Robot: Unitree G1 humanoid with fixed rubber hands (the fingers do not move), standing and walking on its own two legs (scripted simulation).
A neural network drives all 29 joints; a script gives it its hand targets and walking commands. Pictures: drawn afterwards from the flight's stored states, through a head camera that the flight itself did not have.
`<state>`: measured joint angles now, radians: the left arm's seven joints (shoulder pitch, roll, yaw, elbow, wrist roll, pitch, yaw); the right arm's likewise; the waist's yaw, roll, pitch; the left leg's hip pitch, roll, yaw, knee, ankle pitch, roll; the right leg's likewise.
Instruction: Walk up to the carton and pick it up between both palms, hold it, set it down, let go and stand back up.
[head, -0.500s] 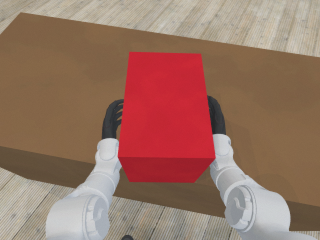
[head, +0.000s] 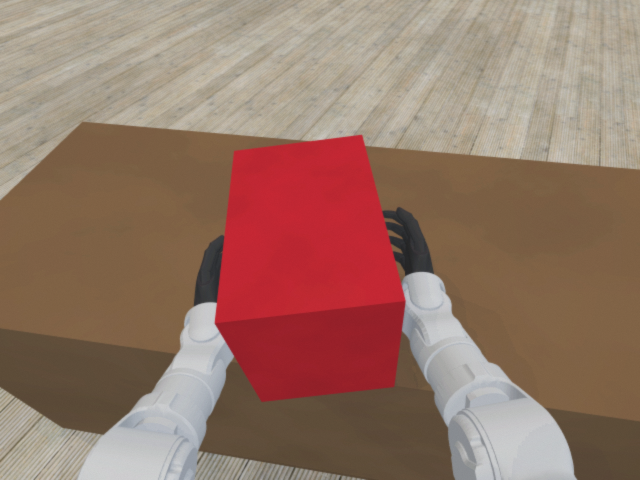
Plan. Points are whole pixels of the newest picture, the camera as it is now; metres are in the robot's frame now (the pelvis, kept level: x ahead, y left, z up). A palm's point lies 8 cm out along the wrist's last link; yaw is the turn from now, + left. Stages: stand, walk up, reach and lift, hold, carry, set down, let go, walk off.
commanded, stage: reach and lift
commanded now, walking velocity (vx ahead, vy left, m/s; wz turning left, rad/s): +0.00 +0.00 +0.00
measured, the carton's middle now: (312, 266) +0.42 -0.01 +0.05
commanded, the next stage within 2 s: hold in 1.78 s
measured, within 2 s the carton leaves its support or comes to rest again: neither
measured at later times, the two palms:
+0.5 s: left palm (184, 258) +0.37 +0.14 +0.13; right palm (422, 228) +0.38 -0.13 +0.15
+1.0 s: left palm (162, 242) +0.37 +0.16 +0.16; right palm (409, 220) +0.39 -0.11 +0.16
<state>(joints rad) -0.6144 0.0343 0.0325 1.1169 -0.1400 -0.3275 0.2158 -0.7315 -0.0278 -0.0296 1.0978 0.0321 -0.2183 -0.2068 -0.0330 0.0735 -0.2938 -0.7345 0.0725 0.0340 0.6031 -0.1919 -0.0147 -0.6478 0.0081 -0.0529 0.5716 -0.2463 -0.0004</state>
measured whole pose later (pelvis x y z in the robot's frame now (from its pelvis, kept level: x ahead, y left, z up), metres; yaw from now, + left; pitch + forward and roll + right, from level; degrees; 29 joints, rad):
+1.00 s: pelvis +0.01 +0.01 +0.03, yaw +2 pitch -4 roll -1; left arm -0.54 -0.05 0.21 0.34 0.24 0.44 0.09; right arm -0.69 -0.01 -0.04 0.76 0.15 0.15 -0.21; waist -0.07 -0.07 0.01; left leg -0.15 0.03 0.03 0.34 -0.13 0.00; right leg -0.03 -0.02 -0.07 0.28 -0.17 0.02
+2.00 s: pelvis +0.00 +0.01 +0.03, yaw +3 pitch -7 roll -1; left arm -0.54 -0.05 0.20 0.15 0.28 0.61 0.05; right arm -0.67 -0.01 -0.01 0.59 0.19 0.28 -0.24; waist -0.09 -0.07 0.03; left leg -0.10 0.03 0.01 0.36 -0.13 0.00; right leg 0.02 -0.02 -0.08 0.28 -0.17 0.02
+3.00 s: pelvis +0.00 +0.00 +0.03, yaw +3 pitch -9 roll -1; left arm -0.52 -0.06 0.22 0.03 0.30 0.71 0.01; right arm -0.66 -0.01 0.00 0.48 0.20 0.37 -0.26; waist -0.09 -0.06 0.05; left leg -0.06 0.03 0.01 0.35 -0.14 -0.01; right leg 0.05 -0.02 -0.08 0.30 -0.19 0.01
